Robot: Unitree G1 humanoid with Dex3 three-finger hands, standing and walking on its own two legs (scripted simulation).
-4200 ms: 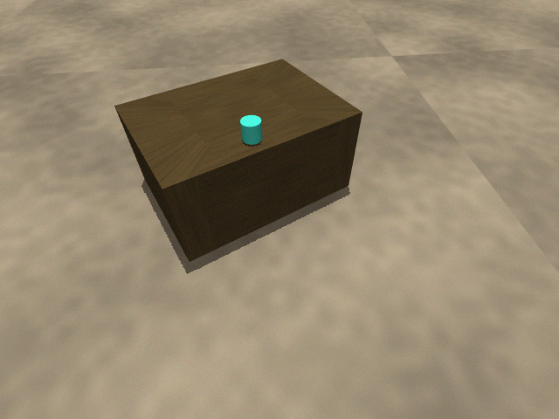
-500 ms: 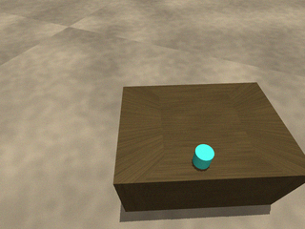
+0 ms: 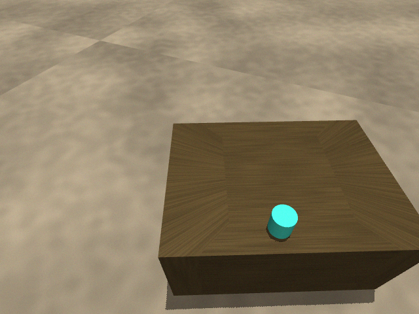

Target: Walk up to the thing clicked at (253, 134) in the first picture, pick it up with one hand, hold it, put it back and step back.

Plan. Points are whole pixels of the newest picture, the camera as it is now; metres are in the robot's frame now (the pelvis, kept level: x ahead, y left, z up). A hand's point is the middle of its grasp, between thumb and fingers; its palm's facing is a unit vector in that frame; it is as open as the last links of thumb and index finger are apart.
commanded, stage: walk up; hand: right
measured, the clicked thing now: (282, 221) +0.47 -0.21 -0.29
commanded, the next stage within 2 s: stand in 0.16 s
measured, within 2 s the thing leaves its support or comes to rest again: neither
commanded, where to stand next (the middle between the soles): +0.06 +0.01 m, yaw +0 degrees
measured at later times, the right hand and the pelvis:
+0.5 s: hand out of the picture +0.09 -0.26 -0.15, palm faces +0.00 +0.94 -0.34, open 7.4 cm; pelvis +0.01 -0.01 +0.00, yaw +0 degrees
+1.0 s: hand out of the picture +0.09 -0.27 -0.15, palm faces +0.00 +0.94 -0.34, open 7.4 cm; pelvis +0.02 -0.02 +0.00, yaw -1 degrees
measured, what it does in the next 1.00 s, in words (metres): stands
